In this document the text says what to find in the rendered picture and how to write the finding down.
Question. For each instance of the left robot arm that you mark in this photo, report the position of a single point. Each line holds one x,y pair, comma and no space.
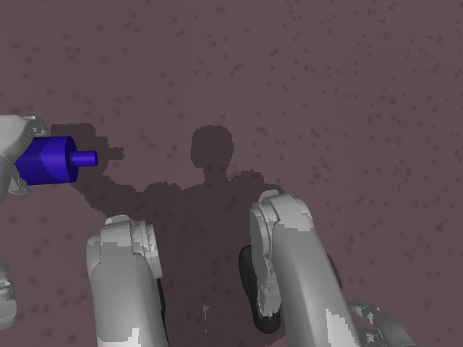
8,304

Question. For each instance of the left robot hand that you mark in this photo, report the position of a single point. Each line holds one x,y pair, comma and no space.
16,134

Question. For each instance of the right robot foot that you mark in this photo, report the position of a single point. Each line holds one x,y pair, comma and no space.
265,324

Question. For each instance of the right robot hand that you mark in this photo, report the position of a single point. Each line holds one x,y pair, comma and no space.
387,333

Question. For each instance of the left robot foot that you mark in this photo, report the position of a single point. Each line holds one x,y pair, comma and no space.
163,306

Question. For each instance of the bottle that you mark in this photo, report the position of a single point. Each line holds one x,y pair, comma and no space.
53,160

